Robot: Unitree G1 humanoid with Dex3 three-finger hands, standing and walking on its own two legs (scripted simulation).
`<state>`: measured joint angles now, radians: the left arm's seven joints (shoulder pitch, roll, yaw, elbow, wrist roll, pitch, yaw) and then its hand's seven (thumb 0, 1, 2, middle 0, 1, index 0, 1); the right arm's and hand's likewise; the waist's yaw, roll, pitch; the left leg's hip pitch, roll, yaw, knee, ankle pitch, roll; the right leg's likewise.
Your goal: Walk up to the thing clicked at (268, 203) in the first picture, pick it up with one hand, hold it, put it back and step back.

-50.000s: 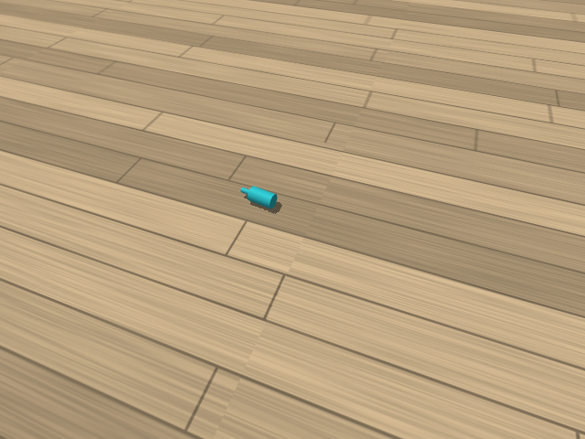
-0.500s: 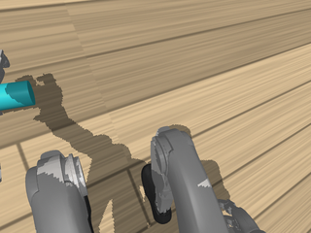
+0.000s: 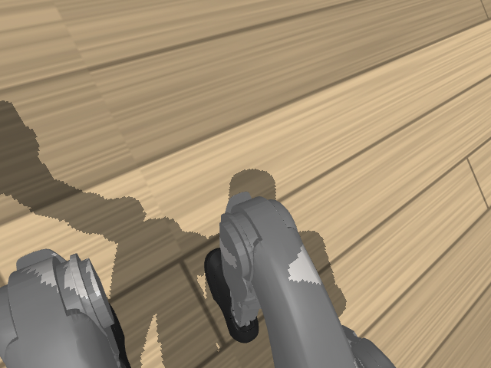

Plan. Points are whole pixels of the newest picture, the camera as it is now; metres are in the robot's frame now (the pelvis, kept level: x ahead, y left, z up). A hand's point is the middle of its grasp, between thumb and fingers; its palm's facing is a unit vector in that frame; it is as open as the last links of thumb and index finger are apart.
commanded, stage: rest palm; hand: left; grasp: from above
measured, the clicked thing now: out of the picture +0.47 +0.36 -0.27
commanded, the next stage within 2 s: close in 0.90 s
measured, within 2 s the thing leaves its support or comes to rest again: neither
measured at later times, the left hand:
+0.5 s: hand out of the picture +0.46 +0.33 -0.24, palm faces -0.46 -0.12 -0.88, open 14.1 cm
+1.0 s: hand out of the picture +0.46 +0.32 -0.25, palm faces -0.45 -0.13 -0.88, open 13.8 cm
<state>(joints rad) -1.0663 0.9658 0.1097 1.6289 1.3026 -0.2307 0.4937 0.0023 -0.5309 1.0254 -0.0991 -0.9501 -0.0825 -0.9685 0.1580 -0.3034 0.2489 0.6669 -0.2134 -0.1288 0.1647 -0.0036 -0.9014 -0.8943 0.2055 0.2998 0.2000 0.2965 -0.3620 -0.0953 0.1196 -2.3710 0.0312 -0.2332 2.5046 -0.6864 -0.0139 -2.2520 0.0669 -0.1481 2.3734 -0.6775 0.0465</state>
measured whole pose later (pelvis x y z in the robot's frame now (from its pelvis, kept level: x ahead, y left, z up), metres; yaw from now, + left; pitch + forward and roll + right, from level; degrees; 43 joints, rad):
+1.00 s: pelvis +0.00 +0.00 +0.00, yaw -2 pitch +28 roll -14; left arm -1.08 1.02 0.12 1.72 1.29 -0.22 0.57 0.00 -0.48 1.00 -0.12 -0.96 -0.11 -0.98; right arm 0.10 -0.34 0.29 0.64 -0.24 -0.20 0.21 0.00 -0.91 -0.90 0.20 0.30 0.20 0.30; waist -0.39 -0.13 0.17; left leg -2.36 0.04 -0.27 2.54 -0.70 -0.01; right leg -2.23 0.08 -0.17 2.38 -0.68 0.06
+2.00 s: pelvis +0.00 +0.00 +0.00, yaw -2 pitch +28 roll -14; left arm -1.08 1.04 0.08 1.71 1.29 -0.24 0.57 0.00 0.07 0.52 -0.54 -0.64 -0.57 -0.61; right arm 0.09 -0.34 0.31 0.64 -0.25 -0.19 0.21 0.00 -0.90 -0.89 0.20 0.30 0.20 0.30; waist -0.38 -0.14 0.18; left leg -2.35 0.04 -0.28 2.53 -0.70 -0.01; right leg -2.22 0.08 -0.18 2.36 -0.67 0.05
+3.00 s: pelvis +0.00 +0.00 +0.00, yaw -2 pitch +30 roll -14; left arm -1.00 0.97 0.12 1.51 1.27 -0.21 0.49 0.02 0.11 0.23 -0.80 -0.31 -0.83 -0.28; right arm 0.12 -0.34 0.27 0.63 -0.22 -0.16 0.21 0.00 -0.91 -0.90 0.20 0.30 0.20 0.30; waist -0.34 -0.11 0.13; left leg -2.36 0.03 -0.27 2.52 -0.70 -0.02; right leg -2.23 0.07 -0.18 2.36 -0.67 0.05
